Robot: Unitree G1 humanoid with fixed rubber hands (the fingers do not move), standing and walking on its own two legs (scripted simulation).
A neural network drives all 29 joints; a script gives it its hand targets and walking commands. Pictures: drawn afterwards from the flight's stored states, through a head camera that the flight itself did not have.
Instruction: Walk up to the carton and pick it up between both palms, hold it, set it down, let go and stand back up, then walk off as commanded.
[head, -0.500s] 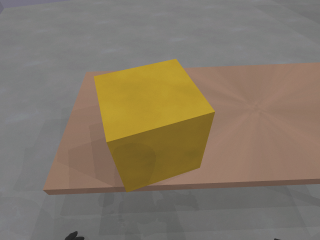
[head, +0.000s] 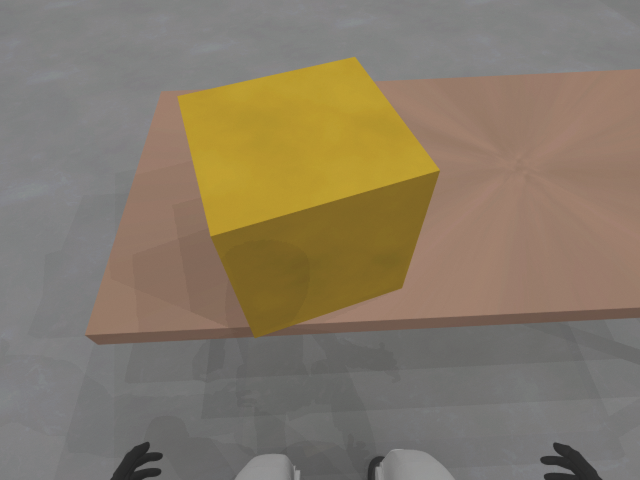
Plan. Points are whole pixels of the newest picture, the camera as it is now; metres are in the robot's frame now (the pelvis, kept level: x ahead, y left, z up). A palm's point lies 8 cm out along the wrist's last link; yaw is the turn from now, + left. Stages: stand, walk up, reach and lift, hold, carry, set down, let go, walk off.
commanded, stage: walk off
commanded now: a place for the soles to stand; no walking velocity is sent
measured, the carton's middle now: (302, 203) +0.45 +0.04 +0.04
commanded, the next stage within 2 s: none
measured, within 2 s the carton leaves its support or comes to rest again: neither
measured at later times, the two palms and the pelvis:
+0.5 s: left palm out of the picture -0.01 +0.30 -0.13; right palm out of the picture -0.02 -0.30 -0.10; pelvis -0.12 +0.01 -0.01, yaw -4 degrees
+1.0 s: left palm out of the picture -0.15 +0.31 -0.13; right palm out of the picture -0.22 -0.30 -0.08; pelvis -0.27 +0.03 -0.01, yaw -1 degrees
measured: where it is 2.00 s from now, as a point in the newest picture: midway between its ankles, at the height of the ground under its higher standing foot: outside the picture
